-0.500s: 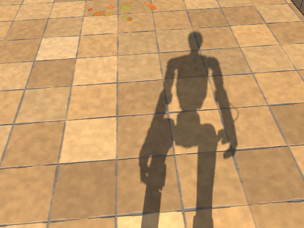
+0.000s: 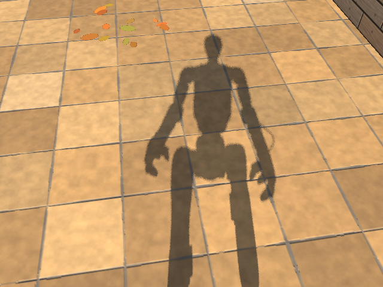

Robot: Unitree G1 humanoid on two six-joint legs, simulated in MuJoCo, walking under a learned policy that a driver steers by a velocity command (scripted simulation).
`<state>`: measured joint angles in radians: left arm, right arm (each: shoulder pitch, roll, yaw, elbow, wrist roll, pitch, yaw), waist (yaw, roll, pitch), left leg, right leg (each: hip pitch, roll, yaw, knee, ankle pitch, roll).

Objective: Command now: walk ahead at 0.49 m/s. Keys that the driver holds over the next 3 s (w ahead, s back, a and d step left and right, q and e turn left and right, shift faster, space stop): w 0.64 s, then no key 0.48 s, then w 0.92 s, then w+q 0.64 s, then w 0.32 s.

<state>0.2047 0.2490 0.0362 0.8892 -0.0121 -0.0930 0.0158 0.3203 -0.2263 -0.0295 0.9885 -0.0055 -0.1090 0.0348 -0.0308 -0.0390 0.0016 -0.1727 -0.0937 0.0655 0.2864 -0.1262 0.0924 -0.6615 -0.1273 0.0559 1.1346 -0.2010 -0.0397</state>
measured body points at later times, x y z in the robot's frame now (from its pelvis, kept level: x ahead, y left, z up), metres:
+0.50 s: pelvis +0.28 -0.08 +0.00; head +0.29 -0.10 +0.45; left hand +0.33 +0.18 -0.12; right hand +0.37 -0.35 -0.14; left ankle +0.28 +0.08 -0.66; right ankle +0.29 -0.16 -0.74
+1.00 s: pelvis +0.49 -0.03 -0.01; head +0.53 -0.01 +0.44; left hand +0.54 +0.24 -0.16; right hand +0.62 -0.27 -0.13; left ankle +0.59 +0.06 -0.74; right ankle +0.44 -0.18 -0.68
